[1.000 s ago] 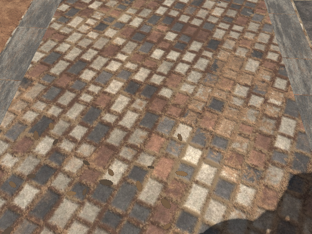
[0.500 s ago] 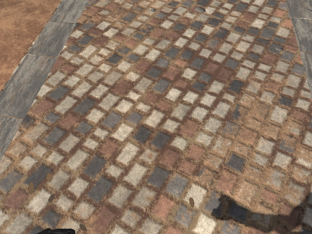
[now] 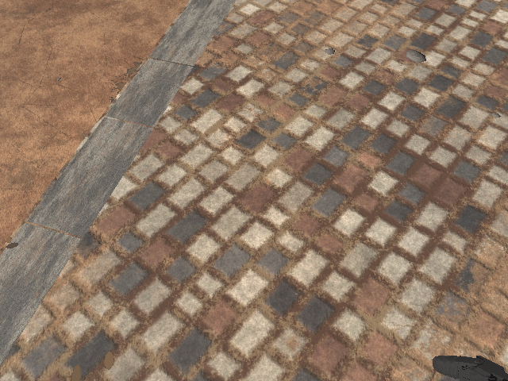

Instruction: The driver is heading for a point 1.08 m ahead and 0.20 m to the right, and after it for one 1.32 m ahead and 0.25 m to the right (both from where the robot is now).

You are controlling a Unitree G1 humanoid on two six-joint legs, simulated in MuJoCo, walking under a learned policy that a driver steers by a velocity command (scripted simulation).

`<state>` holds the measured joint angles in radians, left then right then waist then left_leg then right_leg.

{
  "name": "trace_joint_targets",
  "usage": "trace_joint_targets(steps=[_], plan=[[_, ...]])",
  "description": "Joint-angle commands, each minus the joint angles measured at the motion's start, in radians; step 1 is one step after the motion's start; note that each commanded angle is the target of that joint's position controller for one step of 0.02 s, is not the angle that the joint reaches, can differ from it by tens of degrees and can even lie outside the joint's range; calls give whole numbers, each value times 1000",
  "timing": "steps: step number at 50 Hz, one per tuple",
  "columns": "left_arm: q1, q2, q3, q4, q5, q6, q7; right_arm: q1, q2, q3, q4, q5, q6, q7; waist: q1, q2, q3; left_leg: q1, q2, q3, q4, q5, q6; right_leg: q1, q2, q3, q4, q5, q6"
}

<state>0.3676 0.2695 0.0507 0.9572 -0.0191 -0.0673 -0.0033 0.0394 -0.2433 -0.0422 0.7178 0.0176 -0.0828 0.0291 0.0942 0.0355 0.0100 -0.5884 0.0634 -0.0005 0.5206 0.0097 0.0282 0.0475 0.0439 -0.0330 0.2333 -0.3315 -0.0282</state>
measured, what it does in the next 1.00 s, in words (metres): walks ahead: left foot, then right foot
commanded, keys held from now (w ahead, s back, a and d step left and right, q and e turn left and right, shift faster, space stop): w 1.00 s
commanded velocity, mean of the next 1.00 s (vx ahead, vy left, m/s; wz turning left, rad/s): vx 0.50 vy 0.00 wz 0.00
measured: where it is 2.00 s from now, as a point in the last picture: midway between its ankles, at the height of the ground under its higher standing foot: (315, 180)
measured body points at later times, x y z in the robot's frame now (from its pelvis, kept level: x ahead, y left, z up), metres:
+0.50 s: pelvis +0.28 +0.01 +0.00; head +0.30 +0.01 +0.45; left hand +0.48 +0.25 -0.10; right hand +0.28 -0.27 -0.13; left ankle +0.17 +0.12 -0.74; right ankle +0.45 -0.13 -0.70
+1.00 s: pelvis +0.55 -0.02 +0.01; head +0.58 -0.03 +0.46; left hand +0.55 +0.25 -0.12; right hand +0.75 -0.27 -0.09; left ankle +0.74 +0.13 -0.69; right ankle +0.46 -0.12 -0.74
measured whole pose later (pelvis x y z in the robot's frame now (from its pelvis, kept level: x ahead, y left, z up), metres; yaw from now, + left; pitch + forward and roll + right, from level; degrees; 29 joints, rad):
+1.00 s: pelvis +0.55 -0.02 +0.01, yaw +0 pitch +2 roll -2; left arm 0.36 0.26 0.05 0.94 -0.01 -0.08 0.00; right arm 0.07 -0.26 -0.05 0.81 0.01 -0.07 0.02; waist 0.08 0.04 0.00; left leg -0.65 0.10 -0.02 0.59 0.06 0.00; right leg 0.01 0.05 -0.05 0.21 -0.25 -0.04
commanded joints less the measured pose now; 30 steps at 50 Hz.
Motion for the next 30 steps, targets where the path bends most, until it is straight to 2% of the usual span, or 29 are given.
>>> trace_joint_targets(steps=[1, 2, 3, 4, 5, 6, 7, 8, 9, 11, 13, 16, 19, 23, 26, 27, 28, 29, 30], plan=[[2, 192, 43, -29, -3, 10, 11, -3, -120, -36, -72, -1, -24, 9, -84, -134, -14, 94, -47, 33, -43, -84, 47, 46, -291, 114, 115, 746, -126], [-17, 181, 38, -35, -1, 14, 12, 142, -161, -59, -28, -4, -23, 4, -160, -119, -103, 300, -69, 53, -66, -52, 78, 5, -247, 76, 275, 850, -101], [-26, 148, 22, -60, 14, 11, 14, 326, -222, -80, 13, -18, -21, -7, -231, -65, -244, 615, 54, -73, -6, 3, 137, -182, -199, 42, 533, 678, -69], [88, 30, -13, -79, 19, -11, 6, 408, -313, -100, 34, -29, -13, -11, -188, 180, -379, 988, 300, -533, -63, -153, 295, -602, -19, 7, 924, 133, 1], [67, 90, -2, -60, 6, -36, -4, 426, -231, -77, 36, -16, -8, -9, -212, 192, -429, 1015, 339, -730, -178, -243, 318, -735, -10, 144, 1054, -245, -5], [-22, 156, 17, -90, -21, -48, -11, 348, -188, -60, 31, -10, -6, -12, -203, 134, -258, 887, 301, -578, -197, -267, 267, -823, -71, 141, 1101, -195, -15], [-85, 150, 15, -104, -23, -52, -10, 277, -166, -51, 19, -11, -5, -13, -176, 63, -156, 730, 256, -443, -223, -210, 236, -812, -121, 109, 1060, -102, -18], [-113, 137, 18, -109, -8, -49, -6, 220, -142, -44, 16, -18, -6, -9, -143, 21, -84, 591, 216, -360, -262, -149, 220, -777, -153, 95, 991, -38, -12], [-100, 130, 23, -104, 0, -35, -2, 185, -114, -36, 12, -26, -11, -5, -107, 34, -56, 498, 181, -296, -299, -97, 205, -714, -181, 102, 940, 7, -8], [-62, 85, 17, -94, 4, -9, 1, 172, -119, -38, 23, -23, -23, -1, -73, 54, -47, 407, 164, -236, -353, -49, 218, -648, -193, 94, 889, 46, 9], [-98, 77, 16, -110, 12, 2, 5, 187, -143, -45, 41, -21, -30, -6, -67, 40, -22, 382, 157, -181, -385, -7, 228, -681, -198, 89, 814, 117, 29], [-202, 66, 12, -143, 20, -3, 1, 228, -160, -49, 68, -17, -24, -21, -93, 23, 6, 401, 135, -114, -402, 12, 209, -719, -194, 82, 623, 292, 44], [-305, 48, 3, -169, 14, -13, -9, 272, -179, -53, 93, -10, -17, -30, -130, 21, 27, 412, 114, -59, -403, -9, 180, -669, -157, 49, 438, 422, 42], [-402, 61, 0, -210, 5, -20, -26, 337, -194, -59, 138, 1, -3, -33, -161, 25, 52, 532, 166, -73, -358, -29, 170, -682, -135, 51, 328, 393, 21], [-384, 92, 8, -220, 4, -29, -39, 331, -207, -66, 154, 5, 14, -40, -130, 44, 38, 617, 205, -91, -284, 67, 144, -635, -117, 45, 282, 283, -19], [-329, 109, 18, -207, 5, -32, -39, 312, -213, -67, 153, 5, 19, -41, -94, 52, 7, 623, 194, -78, -219, 195, 129, -547, -92, 18, 264, 257, -36], [-204, 142, 38, -168, 9, -32, -35, 301, -199, -61, 151, 4, 26, -43, -32, 40, -67, 602, 147, -38, -70, 335, 105, -375, -58, -13, 245, 260, -60], [-28, 207, 63, -124, 16, -32, -27, 313, -158, -42, 137, -9, 28, -46, 29, -19, -205, 466, 90, 11, 182, 238, 70, -94, -147, 80, 287, 302, -110], [76, 314, 89, -103, 26, -23, -21, 428, -55, -10, 114, -19, 8, -38, -3, -264, -339, 51, -77, 54, 583, -178, -11, 291, -393, 529, 229, 167, -274]])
